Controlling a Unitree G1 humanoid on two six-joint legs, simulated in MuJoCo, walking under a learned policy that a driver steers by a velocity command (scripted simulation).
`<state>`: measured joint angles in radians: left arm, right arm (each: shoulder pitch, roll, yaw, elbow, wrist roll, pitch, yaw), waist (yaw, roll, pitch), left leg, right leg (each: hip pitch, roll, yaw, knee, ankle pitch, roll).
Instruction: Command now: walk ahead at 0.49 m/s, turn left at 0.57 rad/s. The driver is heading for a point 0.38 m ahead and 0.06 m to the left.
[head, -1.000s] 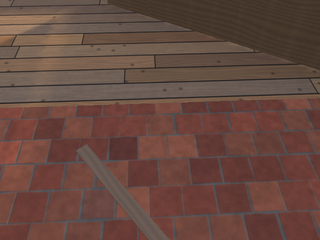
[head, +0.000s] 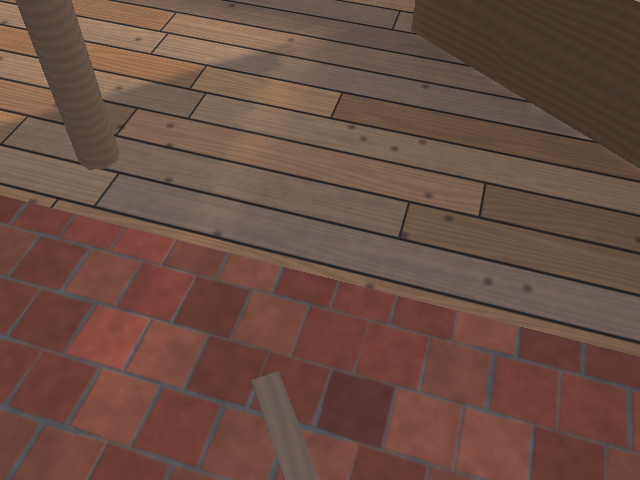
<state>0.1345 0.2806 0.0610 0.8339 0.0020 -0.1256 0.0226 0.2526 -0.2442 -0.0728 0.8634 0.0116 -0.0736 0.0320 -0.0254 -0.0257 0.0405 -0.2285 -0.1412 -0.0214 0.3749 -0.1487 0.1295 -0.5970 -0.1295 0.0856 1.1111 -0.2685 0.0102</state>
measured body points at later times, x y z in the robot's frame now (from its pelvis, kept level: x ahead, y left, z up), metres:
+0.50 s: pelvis +0.26 -0.05 +0.00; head +0.31 -0.05 +0.45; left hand +0.32 +0.23 -0.11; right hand +0.45 -0.29 -0.12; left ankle +0.23 +0.09 -0.67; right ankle +0.33 -0.14 -0.74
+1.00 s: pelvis +0.34 +0.00 -0.01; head +0.35 +0.01 +0.44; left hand +0.35 +0.28 -0.14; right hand +0.56 -0.19 -0.11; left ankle +0.33 +0.11 -0.74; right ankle +0.33 -0.14 -0.74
